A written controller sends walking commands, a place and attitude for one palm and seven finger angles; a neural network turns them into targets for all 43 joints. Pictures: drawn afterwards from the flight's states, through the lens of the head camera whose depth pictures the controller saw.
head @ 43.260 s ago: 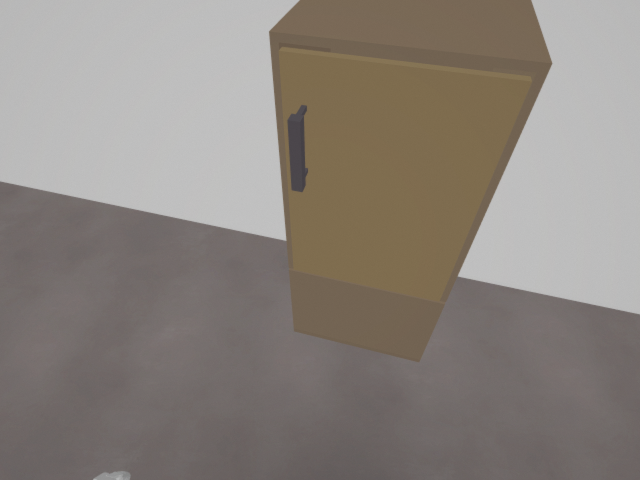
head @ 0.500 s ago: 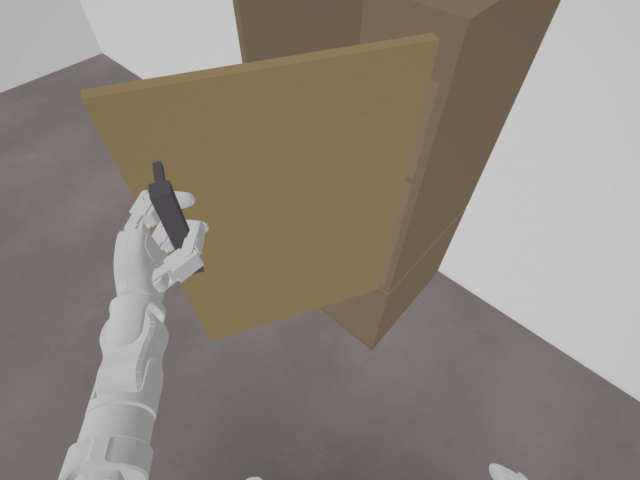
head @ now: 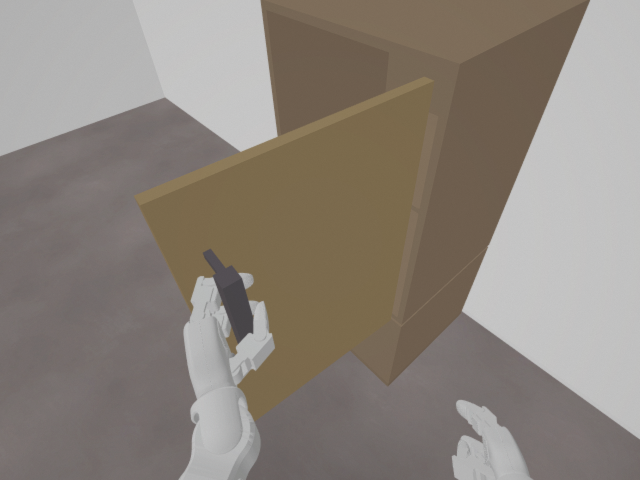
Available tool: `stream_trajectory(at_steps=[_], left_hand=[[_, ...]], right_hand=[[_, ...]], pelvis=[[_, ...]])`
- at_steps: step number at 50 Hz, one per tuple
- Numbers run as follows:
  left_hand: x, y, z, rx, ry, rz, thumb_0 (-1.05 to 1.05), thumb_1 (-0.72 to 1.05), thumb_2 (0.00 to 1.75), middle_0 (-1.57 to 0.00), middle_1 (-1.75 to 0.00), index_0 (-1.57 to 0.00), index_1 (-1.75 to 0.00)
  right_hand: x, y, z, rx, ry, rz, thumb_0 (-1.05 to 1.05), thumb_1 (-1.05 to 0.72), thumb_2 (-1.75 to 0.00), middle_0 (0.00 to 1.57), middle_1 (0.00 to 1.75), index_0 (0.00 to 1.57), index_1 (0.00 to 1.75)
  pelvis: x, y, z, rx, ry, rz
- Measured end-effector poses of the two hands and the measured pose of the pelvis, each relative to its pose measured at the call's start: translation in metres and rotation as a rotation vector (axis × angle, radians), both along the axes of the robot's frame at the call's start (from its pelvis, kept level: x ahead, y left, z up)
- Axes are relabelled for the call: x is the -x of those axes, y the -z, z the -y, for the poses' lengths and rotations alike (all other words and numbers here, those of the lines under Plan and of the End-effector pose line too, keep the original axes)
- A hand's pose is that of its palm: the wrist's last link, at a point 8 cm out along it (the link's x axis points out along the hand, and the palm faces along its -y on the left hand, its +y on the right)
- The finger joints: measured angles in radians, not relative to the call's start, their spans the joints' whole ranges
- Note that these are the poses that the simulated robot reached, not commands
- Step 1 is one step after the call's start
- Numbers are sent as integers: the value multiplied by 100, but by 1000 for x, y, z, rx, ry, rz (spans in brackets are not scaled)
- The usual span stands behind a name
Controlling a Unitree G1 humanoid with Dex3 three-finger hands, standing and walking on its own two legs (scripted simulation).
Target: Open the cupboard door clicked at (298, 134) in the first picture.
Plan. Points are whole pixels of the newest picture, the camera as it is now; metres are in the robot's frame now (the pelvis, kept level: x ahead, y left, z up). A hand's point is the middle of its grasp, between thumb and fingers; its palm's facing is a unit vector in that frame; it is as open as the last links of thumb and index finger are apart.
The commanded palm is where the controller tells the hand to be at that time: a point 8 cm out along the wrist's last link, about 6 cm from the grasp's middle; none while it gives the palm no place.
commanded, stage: open thumb and fingers to let go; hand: left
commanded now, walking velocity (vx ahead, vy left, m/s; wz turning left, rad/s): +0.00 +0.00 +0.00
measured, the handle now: (232, 306) +0.31 +0.12 +0.08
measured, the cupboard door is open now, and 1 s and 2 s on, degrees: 85 85 86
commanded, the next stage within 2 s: slide the hand sideways off the handle in 0.80 s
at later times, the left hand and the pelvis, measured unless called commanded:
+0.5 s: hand (259, 329) +0.28 +0.08 +0.08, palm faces +0.35 -0.94 +0.02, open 12.5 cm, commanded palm +0.23 +0.13 +0.08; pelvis -0.01 +0.00 +0.00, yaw +0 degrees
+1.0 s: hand (252, 342) +0.26 +0.09 +0.08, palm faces +0.10 -0.99 -0.04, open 15.1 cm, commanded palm +0.23 +0.13 +0.08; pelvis -0.02 +0.03 +0.00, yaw +0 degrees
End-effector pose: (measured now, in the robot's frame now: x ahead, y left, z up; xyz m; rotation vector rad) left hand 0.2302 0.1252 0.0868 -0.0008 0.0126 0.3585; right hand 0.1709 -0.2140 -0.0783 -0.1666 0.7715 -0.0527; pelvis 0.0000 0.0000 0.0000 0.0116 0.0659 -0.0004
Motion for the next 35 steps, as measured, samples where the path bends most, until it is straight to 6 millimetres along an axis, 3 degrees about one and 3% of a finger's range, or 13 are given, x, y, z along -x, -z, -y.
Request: stream_trajectory(at_steps=[7,15,25,35], left_hand=[[-4,2,4,-4,-29,7,1,63,78,-36,-132,-36,-133],[-5,4,1,0,-14,10,1,31,65,-35,-129,-35,-129],[-8,5,-2,15,-3,22,0,-27,40,-32,-121,-32,-121],[-10,5,-3,20,37,21,-1,-47,32,-28,-90,-28,-90]], right_hand=[[23,20,18,19,19,-80,1,-91,-90,20,30,20,30],[38,24,22,17,41,-104,2,-91,-90,20,30,20,30],[29,18,10,15,32,-64,2,-91,-90,20,30,20,30],[18,8,-10,16,23,-33,2,-91,-90,20,30,20,30]], pelvis=[[5,2,7,-11,-10,-10],[9,1,10,-16,-5,-10],[11,1,0,-9,0,-12],[11,1,-14,2,8,-9]])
